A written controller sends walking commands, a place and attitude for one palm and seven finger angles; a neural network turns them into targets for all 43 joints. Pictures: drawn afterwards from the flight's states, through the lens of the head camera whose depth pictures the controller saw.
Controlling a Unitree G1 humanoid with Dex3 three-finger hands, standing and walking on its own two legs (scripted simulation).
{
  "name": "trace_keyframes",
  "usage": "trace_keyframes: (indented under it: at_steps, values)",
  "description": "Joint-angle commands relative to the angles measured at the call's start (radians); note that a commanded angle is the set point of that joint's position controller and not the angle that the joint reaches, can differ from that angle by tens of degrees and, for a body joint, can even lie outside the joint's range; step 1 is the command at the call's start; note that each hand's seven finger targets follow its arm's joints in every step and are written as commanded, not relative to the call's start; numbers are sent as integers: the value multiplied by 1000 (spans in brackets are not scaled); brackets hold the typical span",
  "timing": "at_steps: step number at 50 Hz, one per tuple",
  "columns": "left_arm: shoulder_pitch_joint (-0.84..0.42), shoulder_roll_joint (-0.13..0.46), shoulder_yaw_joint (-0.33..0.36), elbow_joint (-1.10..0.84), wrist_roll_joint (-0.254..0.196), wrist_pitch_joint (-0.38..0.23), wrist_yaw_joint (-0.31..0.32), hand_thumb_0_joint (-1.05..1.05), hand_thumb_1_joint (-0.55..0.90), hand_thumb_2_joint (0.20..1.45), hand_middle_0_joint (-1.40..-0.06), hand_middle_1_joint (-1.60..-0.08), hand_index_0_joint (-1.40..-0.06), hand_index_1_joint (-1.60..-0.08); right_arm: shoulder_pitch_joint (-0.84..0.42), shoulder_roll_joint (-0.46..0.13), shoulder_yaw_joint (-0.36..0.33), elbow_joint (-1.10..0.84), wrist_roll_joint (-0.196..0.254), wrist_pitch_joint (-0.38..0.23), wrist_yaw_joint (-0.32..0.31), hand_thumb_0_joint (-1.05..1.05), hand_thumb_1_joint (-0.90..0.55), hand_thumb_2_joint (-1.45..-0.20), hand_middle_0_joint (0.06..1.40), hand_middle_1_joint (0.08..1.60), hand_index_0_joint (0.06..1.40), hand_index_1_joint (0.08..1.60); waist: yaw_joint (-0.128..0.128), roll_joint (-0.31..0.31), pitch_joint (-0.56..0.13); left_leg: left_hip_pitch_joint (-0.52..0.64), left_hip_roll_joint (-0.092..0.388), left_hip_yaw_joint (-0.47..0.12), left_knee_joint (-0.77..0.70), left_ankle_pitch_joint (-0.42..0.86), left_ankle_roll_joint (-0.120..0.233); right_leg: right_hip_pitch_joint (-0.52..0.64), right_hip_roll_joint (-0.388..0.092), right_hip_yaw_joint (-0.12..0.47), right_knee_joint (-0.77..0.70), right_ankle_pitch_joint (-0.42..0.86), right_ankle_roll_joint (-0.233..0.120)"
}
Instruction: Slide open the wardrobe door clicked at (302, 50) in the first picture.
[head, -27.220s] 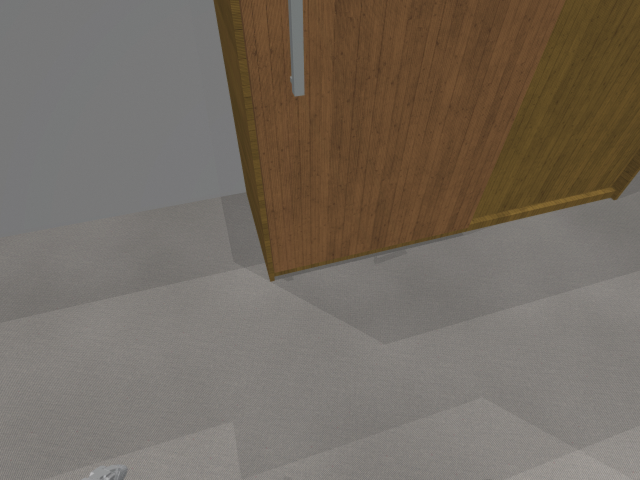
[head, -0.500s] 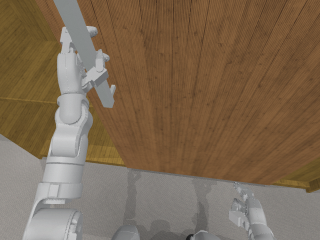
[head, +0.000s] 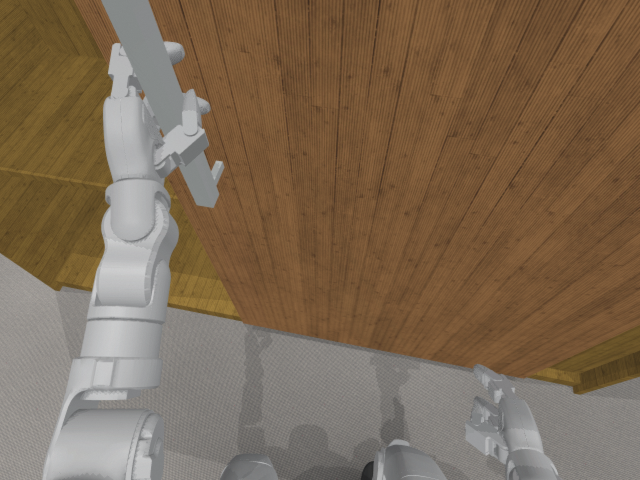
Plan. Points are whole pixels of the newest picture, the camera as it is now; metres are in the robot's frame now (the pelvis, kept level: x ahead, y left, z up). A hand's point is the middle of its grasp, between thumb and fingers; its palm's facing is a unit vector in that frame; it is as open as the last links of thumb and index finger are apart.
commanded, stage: step sideways, sliding the door along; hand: left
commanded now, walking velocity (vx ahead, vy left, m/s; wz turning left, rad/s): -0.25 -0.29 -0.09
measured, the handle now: (177, 91) +0.44 +0.24 +0.19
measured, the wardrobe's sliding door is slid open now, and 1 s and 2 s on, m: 0.66 0.66 0.66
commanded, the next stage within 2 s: stop walking and hold the door there in 0.02 s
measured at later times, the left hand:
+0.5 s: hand (193, 128) +0.40 +0.21 +0.18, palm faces +0.51 -0.84 -0.19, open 7.0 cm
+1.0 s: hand (191, 127) +0.40 +0.21 +0.18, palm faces +0.48 -0.86 -0.20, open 6.8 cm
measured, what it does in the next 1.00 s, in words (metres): steps on the spot: right foot, then left foot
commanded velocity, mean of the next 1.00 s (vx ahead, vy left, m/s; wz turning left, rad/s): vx -0.03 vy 0.04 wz -0.01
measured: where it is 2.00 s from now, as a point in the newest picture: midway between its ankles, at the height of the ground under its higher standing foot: outside the picture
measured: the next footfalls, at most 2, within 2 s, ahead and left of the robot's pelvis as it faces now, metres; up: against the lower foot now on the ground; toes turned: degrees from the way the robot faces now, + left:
right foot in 0.16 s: +0.05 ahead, -0.21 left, +0.00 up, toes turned -10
left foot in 0.46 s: +0.05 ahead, +0.03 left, +0.00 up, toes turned +3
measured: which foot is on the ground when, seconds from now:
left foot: down 0.00-0.16, up 0.18-0.44, down 0.46-1.00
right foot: up 0.00-0.14, down 0.16-1.00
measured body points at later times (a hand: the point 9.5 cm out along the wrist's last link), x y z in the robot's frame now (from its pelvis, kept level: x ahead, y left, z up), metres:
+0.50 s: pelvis +0.00 -0.07 -0.01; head +0.04 -0.08 +0.44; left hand +0.37 +0.26 +0.19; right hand +0.16 -0.37 -0.09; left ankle +0.01 +0.03 -0.74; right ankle +0.06 -0.17 -0.73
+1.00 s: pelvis -0.03 -0.08 +0.00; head -0.04 -0.08 +0.45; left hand +0.37 +0.26 +0.19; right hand +0.01 -0.38 -0.11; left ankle +0.01 +0.03 -0.73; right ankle +0.01 -0.20 -0.73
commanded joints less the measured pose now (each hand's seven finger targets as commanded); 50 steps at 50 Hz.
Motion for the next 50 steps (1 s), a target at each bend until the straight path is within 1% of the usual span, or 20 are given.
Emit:
trace_keyframes:
  at_steps: [1,4,6,7,8,9,10,13,17,20,21,23,24,25,27,30,33,35,44,50]
  values:
    - [-457,-51,-274,-385,40,-177,-107,0,900,900,-450,-1400,-450,-1400,-46,-110,-32,-160,5,-65,29,0,-900,-900,200,300,200,300,-126,312,-548,480,216,-54,-29,1106,200,-53,-19,-2,-37,50,10]
    - [-437,15,-218,-386,33,-178,-109,0,900,900,-450,-1400,-450,-1400,-68,-123,-30,-170,5,-66,17,0,-900,-900,200,300,200,300,-117,304,-510,374,204,3,-18,998,181,91,9,-37,-144,133,9]
    - [-395,43,-192,-391,29,-185,-108,0,900,900,-450,-1400,-450,-1400,-68,-109,-24,-172,21,-73,20,0,-900,-900,200,300,200,300,-106,263,-532,336,167,29,112,910,226,214,9,-55,-311,313,8]
    - [-210,651,406,-66,74,-185,-48,0,900,900,-450,-1400,-450,-1400,18,-159,-58,-94,18,-48,-5,0,-900,-900,200,300,200,300,-96,115,-543,252,96,109,249,676,169,237,-73,-1,-374,712,-6]
    - [-197,591,300,-110,75,-184,-57,0,900,900,-450,-1400,-450,-1400,2,-105,-38,-134,22,-31,-17,0,-900,-900,200,300,200,300,-88,-173,-573,-59,-77,86,518,53,65,459,-271,222,-353,1317,-89]
    - [-136,639,350,-87,61,-163,-52,0,900,900,-450,-1400,-450,-1400,-18,-124,-41,-124,17,-40,-29,0,-900,-900,200,300,200,300,-57,-197,-617,-253,-195,-12,674,-434,48,526,-400,363,-322,1612,-181]
    - [-147,570,311,-180,31,-161,-47,0,900,900,-450,-1400,-450,-1400,-31,-95,-26,-117,27,-55,-41,0,-900,-900,200,300,200,300,-60,-243,-613,-309,-178,-108,750,-477,52,545,-434,369,-284,1618,-197]
    - [-158,605,404,-166,40,-159,-4,0,900,900,-450,-1400,-450,-1400,-37,-106,24,-81,20,-62,-56,0,-900,-900,200,300,200,300,-87,-179,-654,-323,-181,-97,602,-383,44,586,-376,310,-238,1481,-197]
    - [-173,594,372,-136,47,-143,8,0,900,900,-450,-1400,-450,-1400,-47,-131,23,-95,21,-28,-73,0,-900,-900,200,300,200,300,-93,-199,-674,-166,-236,-25,309,-207,56,479,-345,254,-279,1238,-161]
    - [-191,545,300,-110,48,-141,2,0,900,900,-450,-1400,-450,-1400,-27,-160,13,-98,25,-8,-76,0,-900,-900,200,300,200,300,-113,-88,-636,-20,-210,-26,24,0,65,388,-316,218,-291,980,-126]
    - [-215,539,287,-133,44,-147,1,0,900,900,-450,-1400,-450,-1400,-15,-173,3,-102,28,-5,-77,0,-900,-900,200,300,200,300,-122,-52,-630,72,-177,-19,-78,146,72,336,-277,191,-272,831,-95]
    - [-231,520,253,-146,37,-152,-4,0,900,900,-450,-1400,-450,-1400,-27,-217,-15,-120,43,-6,-70,0,-900,-900,200,300,200,300,-91,185,-580,156,88,-204,-101,564,189,152,-121,109,-251,267,-8]
    - [-247,488,217,-140,33,-151,-12,0,900,900,-450,-1400,-450,-1400,-13,-216,-13,-131,50,-1,-62,0,-900,-900,200,300,200,300,-86,204,-555,125,124,-216,-131,491,224,140,-66,73,-218,3,-1]
    - [-197,414,172,-48,43,-147,-15,0,900,900,-450,-1400,-450,-1400,-10,-183,6,-121,28,-7,-65,0,-900,-900,200,300,200,300,-95,271,-509,107,123,-231,-182,501,236,91,-34,40,-133,-36,-12]
    - [-240,565,269,23,69,-144,-2,0,900,900,-450,-1400,-450,-1400,49,-213,-3,-87,12,-13,-73,0,-900,-900,200,300,200,300,-111,306,-452,61,123,-207,-176,569,241,83,-47,41,-45,5,-11]
    - [-208,571,270,80,64,-134,-14,0,900,900,-450,-1400,-450,-1400,70,-223,-2,-88,23,-14,-76,0,-900,-900,200,300,200,300,-108,164,-464,106,75,-111,-99,590,206,155,-58,-3,-247,117,3]
    - [-197,647,331,169,69,-135,-15,0,900,900,-450,-1400,-450,-1400,74,-238,-10,-92,18,-5,-90,0,-900,-900,200,300,200,300,-124,44,-452,-48,-32,-17,-33,265,118,287,-157,114,-369,521,-31]
    - [-165,717,395,219,73,-138,-8,0,900,900,-450,-1400,-450,-1400,108,-239,-15,-70,16,0,-100,0,-900,-900,200,300,200,300,-130,43,-488,-60,-64,-3,-53,243,95,324,-191,124,-330,684,-40]
    - [-221,729,380,410,61,-152,-21,0,900,900,-450,-1400,-450,-1400,110,-247,-11,-34,23,7,-114,0,-900,-900,200,300,200,300,-118,39,-428,-22,-45,-32,-146,61,137,189,-139,108,-418,280,-13]
    - [-265,732,377,476,65,-173,-25,0,900,900,-450,-1400,-450,-1400,133,-256,-14,-22,24,2,-111,0,-900,-900,200,300,200,300,-116,52,-410,-13,-41,-37,-167,23,143,150,-127,108,-421,229,-17]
